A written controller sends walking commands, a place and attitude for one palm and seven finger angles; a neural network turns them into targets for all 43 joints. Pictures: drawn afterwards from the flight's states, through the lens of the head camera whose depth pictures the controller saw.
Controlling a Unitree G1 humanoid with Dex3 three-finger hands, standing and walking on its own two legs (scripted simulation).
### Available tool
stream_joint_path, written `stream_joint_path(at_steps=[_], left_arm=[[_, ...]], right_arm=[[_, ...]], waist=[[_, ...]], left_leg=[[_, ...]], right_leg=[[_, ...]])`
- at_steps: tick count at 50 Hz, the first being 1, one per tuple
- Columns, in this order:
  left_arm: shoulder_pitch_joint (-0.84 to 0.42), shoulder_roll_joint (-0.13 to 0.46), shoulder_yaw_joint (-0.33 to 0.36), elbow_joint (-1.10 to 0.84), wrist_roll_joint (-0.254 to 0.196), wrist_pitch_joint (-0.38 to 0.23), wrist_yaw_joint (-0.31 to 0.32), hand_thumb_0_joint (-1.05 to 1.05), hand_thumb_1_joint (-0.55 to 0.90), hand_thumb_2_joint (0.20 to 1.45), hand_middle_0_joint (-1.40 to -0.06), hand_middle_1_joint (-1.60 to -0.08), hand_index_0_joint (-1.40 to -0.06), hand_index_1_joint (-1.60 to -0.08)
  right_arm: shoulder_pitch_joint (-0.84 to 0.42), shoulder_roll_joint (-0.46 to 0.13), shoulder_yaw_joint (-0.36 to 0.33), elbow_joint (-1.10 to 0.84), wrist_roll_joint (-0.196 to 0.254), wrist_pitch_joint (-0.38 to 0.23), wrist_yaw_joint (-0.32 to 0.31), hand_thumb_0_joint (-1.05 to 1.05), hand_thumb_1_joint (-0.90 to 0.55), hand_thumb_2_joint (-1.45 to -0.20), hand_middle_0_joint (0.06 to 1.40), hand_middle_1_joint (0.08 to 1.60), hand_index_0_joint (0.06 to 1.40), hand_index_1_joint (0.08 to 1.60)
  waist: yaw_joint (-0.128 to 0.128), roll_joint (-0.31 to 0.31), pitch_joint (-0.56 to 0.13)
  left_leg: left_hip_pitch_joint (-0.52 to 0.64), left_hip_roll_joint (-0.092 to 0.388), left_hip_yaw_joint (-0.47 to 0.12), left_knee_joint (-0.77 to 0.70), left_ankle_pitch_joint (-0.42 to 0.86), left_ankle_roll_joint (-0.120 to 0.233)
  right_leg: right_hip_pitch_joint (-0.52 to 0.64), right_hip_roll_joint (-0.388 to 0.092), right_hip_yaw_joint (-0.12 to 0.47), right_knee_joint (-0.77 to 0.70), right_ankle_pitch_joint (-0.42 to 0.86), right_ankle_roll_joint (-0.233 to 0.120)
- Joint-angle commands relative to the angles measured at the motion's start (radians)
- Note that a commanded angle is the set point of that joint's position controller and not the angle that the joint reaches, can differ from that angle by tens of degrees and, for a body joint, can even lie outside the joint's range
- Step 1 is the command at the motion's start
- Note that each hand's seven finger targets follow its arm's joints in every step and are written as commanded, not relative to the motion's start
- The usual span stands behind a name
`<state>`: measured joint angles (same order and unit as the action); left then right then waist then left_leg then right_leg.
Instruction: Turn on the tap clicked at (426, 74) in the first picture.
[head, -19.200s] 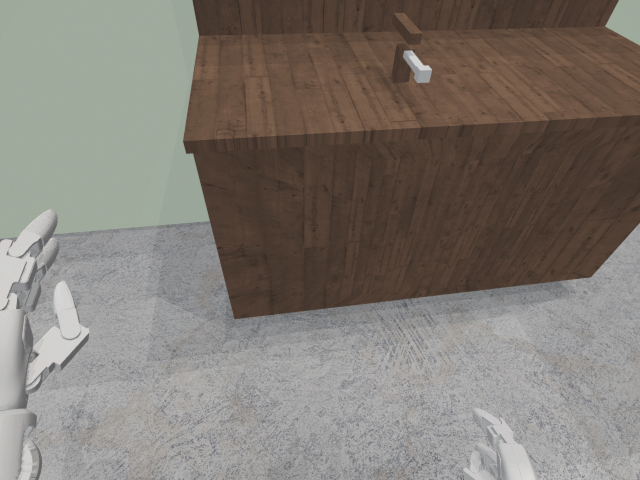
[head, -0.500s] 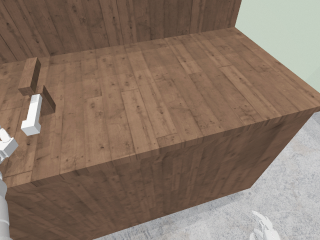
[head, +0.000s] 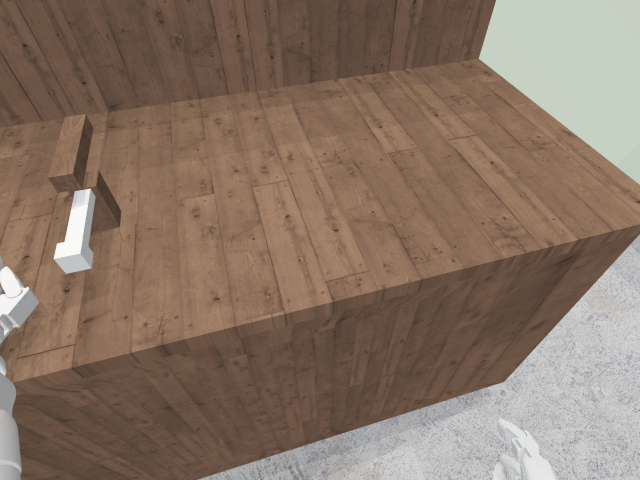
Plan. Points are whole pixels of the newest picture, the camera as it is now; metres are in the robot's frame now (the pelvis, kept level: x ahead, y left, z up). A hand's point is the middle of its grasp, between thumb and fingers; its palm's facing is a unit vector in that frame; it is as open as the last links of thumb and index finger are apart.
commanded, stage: push the lever round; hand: left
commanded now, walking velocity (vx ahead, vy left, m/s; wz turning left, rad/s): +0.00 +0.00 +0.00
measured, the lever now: (74, 256) +0.32 +0.32 +0.12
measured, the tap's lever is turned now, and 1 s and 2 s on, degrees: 0 4 25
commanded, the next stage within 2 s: none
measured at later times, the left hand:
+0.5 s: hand (66, 287) +0.28 +0.32 +0.11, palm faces +0.57 -0.82 -0.10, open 7.8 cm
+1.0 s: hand (84, 284) +0.29 +0.30 +0.11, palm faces +0.63 -0.78 -0.08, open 7.6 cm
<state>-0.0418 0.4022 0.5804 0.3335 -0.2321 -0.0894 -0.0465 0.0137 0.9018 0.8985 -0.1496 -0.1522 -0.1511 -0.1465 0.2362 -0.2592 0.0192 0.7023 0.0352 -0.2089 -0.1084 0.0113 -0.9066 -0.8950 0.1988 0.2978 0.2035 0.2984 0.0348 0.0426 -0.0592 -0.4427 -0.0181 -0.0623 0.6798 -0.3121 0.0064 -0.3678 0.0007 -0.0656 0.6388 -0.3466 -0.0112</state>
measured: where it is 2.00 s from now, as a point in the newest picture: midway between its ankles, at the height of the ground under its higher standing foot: outside the picture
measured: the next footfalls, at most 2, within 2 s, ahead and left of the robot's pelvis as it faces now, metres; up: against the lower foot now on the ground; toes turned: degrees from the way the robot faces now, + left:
none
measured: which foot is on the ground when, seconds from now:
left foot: down 0.00-1.00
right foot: down 0.00-1.00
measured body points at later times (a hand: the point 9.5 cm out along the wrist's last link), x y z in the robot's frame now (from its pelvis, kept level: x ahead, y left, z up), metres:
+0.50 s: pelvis +0.00 -0.01 +0.00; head +0.01 -0.02 +0.45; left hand +0.25 +0.36 +0.12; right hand +0.17 -0.25 -0.09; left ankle +0.02 +0.11 -0.72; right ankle -0.01 -0.11 -0.72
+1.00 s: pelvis +0.00 -0.02 +0.00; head +0.01 -0.04 +0.45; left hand +0.25 +0.34 +0.12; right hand +0.16 -0.27 -0.10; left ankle +0.02 +0.11 -0.72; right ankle -0.01 -0.11 -0.72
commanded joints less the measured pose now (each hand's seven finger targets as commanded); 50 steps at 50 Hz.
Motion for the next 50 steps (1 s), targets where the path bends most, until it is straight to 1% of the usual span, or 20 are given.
stream_joint_path(at_steps=[1, 7, 9, 12, 17, 21, 23, 25, 26, 28, 30, 32, 33, 35, 37, 41, 44, 45, 48, 50], left_arm=[[-0.206, 0.295, 0.066, -0.252, -0.006, -0.058, 0.022, 0.0, 0.9, 0.9, -0.15, -0.15, -0.15, -0.15], [-0.201, 0.258, 0.036, -0.282, 0.001, -0.033, 0.054, 0.0, 0.9, 0.9, -0.15, -0.15, -0.15, -0.15], [-0.242, 0.242, 0.01, -0.314, 0.007, -0.036, 0.063, 0.0, 0.9, 0.9, -0.15, -0.15, -0.15, -0.15], [-0.272, 0.248, 0.006, -0.317, 0.02, -0.037, 0.085, 0.0, 0.9, 0.9, -0.15, -0.15, -0.15, -0.15], [-0.235, 0.253, 0.017, -0.327, 0.022, -0.037, 0.099, 0.0, 0.9, 0.9, -0.15, -0.15, -0.15, -0.15], [-0.203, 0.211, -0.01, -0.335, 0.02, -0.026, 0.107, 0.0, 0.9, 0.9, -0.15, -0.15, -0.15, -0.15], [-0.17, 0.222, 0.009, -0.306, 0.013, -0.017, 0.11, 0.0, 0.9, 0.9, -0.15, -0.15, -0.15, -0.15], [-0.181, 0.239, 0.026, -0.309, 0.016, -0.017, 0.118, 0.0, 0.9, 0.9, -0.15, -0.15, -0.15, -0.15], [-0.176, 0.215, 0.007, -0.314, 0.014, -0.015, 0.118, 0.0, 0.9, 0.9, -0.15, -0.15, -0.15, -0.15], [-0.203, 0.251, 0.032, -0.306, 0.013, -0.017, 0.119, 0.0, 0.9, 0.9, -0.15, -0.15, -0.15, -0.15], [-0.229, 0.265, 0.037, -0.309, 0.019, -0.027, 0.122, 0.0, 0.9, 0.9, -0.15, -0.15, -0.15, -0.15], [-0.285, 0.262, 0.018, -0.296, 0.02, -0.037, 0.117, 0.0, 0.9, 0.9, -0.15, -0.15, -0.15, -0.15], [-0.281, 0.238, -0.003, -0.295, 0.018, -0.042, 0.112, 0.0, 0.9, 0.9, -0.15, -0.15, -0.15, -0.15], [-0.277, 0.252, 0.004, -0.28, 0.021, -0.047, 0.107, 0.0, 0.9, 0.9, -0.15, -0.15, -0.15, -0.15], [-0.292, 0.25, 0.001, -0.251, 0.017, -0.042, 0.104, 0.0, 0.9, 0.9, -0.15, -0.15, -0.15, -0.15], [-0.281, 0.201, -0.03, -0.283, 0.018, -0.04, 0.135, 0.0, 0.9, 0.9, -0.15, -0.15, -0.15, -0.15], [-0.319, 0.177, -0.06, -0.281, 0.028, -0.038, 0.163, 0.0, 0.9, 0.9, -0.15, -0.15, -0.15, -0.15], [-0.314, 0.191, -0.047, -0.296, 0.038, -0.044, 0.177, 0.0, 0.9, 0.9, -0.15, -0.15, -0.15, -0.15], [-0.3, 0.13, -0.103, -0.33, 0.05, -0.041, 0.203, 0.0, 0.9, 0.9, -0.15, -0.15, -0.15, -0.15], [-0.297, 0.129, -0.098, -0.346, 0.059, -0.041, 0.23, 0.0, 0.9, 0.9, -0.15, -0.15, -0.15, -0.15]], right_arm=[[-0.064, -0.14, -0.05, -0.149, 0.005, -0.054, -0.014, 0.0, -0.9, -0.9, 0.2, 0.3, 0.2, 0.3], [-0.078, -0.137, -0.046, -0.16, 0.005, -0.049, -0.008, 0.0, -0.9, -0.9, 0.2, 0.3, 0.2, 0.3], [-0.09, -0.134, -0.043, -0.161, 0.004, -0.05, -0.009, 0.0, -0.9, -0.9, 0.2, 0.3, 0.2, 0.3], [-0.092, -0.133, -0.04, -0.154, 0.002, -0.045, -0.011, 0.0, -0.9, -0.9, 0.2, 0.3, 0.2, 0.3], [-0.093, -0.13, -0.043, -0.155, -0.001, -0.038, -0.008, 0.0, -0.9, -0.9, 0.2, 0.3, 0.2, 0.3], [-0.098, -0.125, -0.042, -0.163, 0.002, -0.034, -0.004, 0.0, -0.9, -0.9, 0.2, 0.3, 0.2, 0.3], [-0.094, -0.13, -0.045, -0.162, 0.003, -0.029, -0.003, 0.0, -0.9, -0.9, 0.2, 0.3, 0.2, 0.3], [-0.099, -0.129, -0.043, -0.161, 0.004, -0.025, -0.004, 0.0, -0.9, -0.9, 0.2, 0.3, 0.2, 0.3], [-0.097, -0.129, -0.045, -0.166, 0.002, -0.023, -0.002, 0.0, -0.9, -0.9, 0.2, 0.3, 0.2, 0.3], [-0.093, -0.131, -0.045, -0.162, 0.002, -0.017, -0.003, 0.0, -0.9, -0.9, 0.2, 0.3, 0.2, 0.3], [-0.101, -0.128, -0.043, -0.157, 0.005, -0.013, -0.006, 0.0, -0.9, -0.9, 0.2, 0.3, 0.2, 0.3], [-0.094, -0.13, -0.044, -0.15, 0.004, -0.013, -0.009, 0.0, -0.9, -0.9, 0.2, 0.3, 0.2, 0.3], [-0.095, -0.13, -0.044, -0.153, 0.002, -0.016, -0.009, 0.0, -0.9, -0.9, 0.2, 0.3, 0.2, 0.3], [-0.097, -0.132, -0.043, -0.148, 0.006, -0.015, -0.011, 0.0, -0.9, -0.9, 0.2, 0.3, 0.2, 0.3], [-0.089, -0.134, -0.045, -0.147, 0.007, -0.012, -0.012, 0.0, -0.9, -0.9, 0.2, 0.3, 0.2, 0.3], [-0.097, -0.129, -0.047, -0.155, 0.005, -0.015, -0.008, 0.0, -0.9, -0.9, 0.2, 0.3, 0.2, 0.3], [-0.098, -0.132, -0.046, -0.152, 0.002, -0.014, -0.006, 0.0, -0.9, -0.9, 0.2, 0.3, 0.2, 0.3], [-0.103, -0.13, -0.047, -0.153, 0.003, -0.013, -0.006, 0.0, -0.9, -0.9, 0.2, 0.3, 0.2, 0.3], [-0.11, -0.125, -0.046, -0.159, -0.001, -0.013, -0.001, 0.0, -0.9, -0.9, 0.2, 0.3, 0.2, 0.3], [-0.119, -0.125, -0.047, -0.158, -0.003, -0.011, -0.001, 0.0, -0.9, -0.9, 0.2, 0.3, 0.2, 0.3]], waist=[[-0.001, 0.063, -0.182], [0.001, 0.046, -0.168], [-0.005, 0.078, -0.165], [-0.014, 0.069, -0.171], [-0.002, 0.057, -0.208], [0.005, 0.07, -0.203], [0.007, 0.014, -0.181], [0.009, 0.016, -0.176], [0.005, 0.014, -0.18], [0.001, 0.004, -0.18], [-0.003, 0.036, -0.172], [-0.018, 0.036, -0.177], [-0.019, 0.034, -0.18], [-0.017, 0.051, -0.183], [-0.02, 0.022, -0.183], [-0.012, 0.031, -0.201], [-0.025, -0.002, -0.18], [-0.016, 0.008, -0.188], [-0.015, 0.038, -0.197], [-0.013, 0.014, -0.195]], left_leg=[[0.155, 0.005, -0.034, -0.11, 0.205, 0.011], [0.145, 0.004, -0.035, -0.114, 0.183, 0.008], [0.152, 0.003, -0.034, -0.117, 0.161, 0.006], [0.152, 0.003, -0.034, -0.112, 0.156, 0.007], [0.159, 0.002, -0.022, -0.102, 0.197, 0.008], [0.154, -0.002, -0.013, -0.099, 0.212, 0.009], [0.128, -0.001, -0.011, -0.098, 0.206, 0.012], [0.123, -0.003, -0.006, -0.097, 0.207, 0.014], [0.122, -0.004, 0.0, -0.094, 0.204, 0.016], [0.11, -0.007, 0.001, -0.091, 0.194, 0.018], [0.11, -0.007, 0.01, -0.086, 0.18, 0.021], [0.112, -0.007, 0.009, -0.083, 0.159, 0.022], [0.117, -0.009, 0.013, -0.08, 0.166, 0.025], [0.115, -0.009, 0.015, -0.078, 0.157, 0.026], [0.105, -0.009, 0.011, -0.078, 0.155, 0.026], [0.12, -0.011, 0.016, -0.076, 0.167, 0.027], [0.108, -0.011, 0.01, -0.079, 0.141, 0.027], [0.113, -0.01, 0.01, -0.08, 0.15, 0.028], [0.127, -0.011, 0.011, -0.081, 0.152, 0.024], [0.129, -0.007, 0.009, -0.084, 0.155, 0.025]], right_leg=[[0.014, 0.014, 0.002, -0.079, 0.202, -0.015], [0.008, 0.014, 0.001, -0.082, 0.184, -0.015], [-0.002, 0.012, 0.005, -0.082, 0.166, -0.016], [-0.003, 0.013, 0.006, -0.08, 0.166, -0.016], [0.034, 0.012, 0.01, -0.079, 0.207, -0.017], [0.044, 0.011, 0.01, -0.078, 0.23, -0.016], [0.05, 0.012, 0.009, -0.083, 0.236, -0.013], [0.058, 0.01, 0.011, -0.083, 0.244, -0.012], [0.056, 0.009, 0.014, -0.086, 0.251, -0.009], [0.059, 0.009, 0.018, -0.088, 0.247, -0.007], [0.053, 0.007, 0.027, -0.093, 0.236, -0.006], [0.039, 0.009, 0.031, -0.094, 0.219, -0.006], [0.041, 0.008, 0.034, -0.095, 0.233, -0.005], [0.041, 0.007, 0.036, -0.097, 0.223, -0.006], [0.044, 0.006, 0.037, -0.096, 0.231, -0.003], [0.05, 0.003, 0.037, -0.097, 0.248, -0.001], [0.032, 0.003, 0.033, -0.098, 0.219, 0.001], [0.042, 0.004, 0.035, -0.096, 0.221, -0.002], [0.04, 0.003, 0.032, -0.092, 0.221, -0.005], [0.042, 0.004, 0.027, -0.091, 0.217, -0.005]])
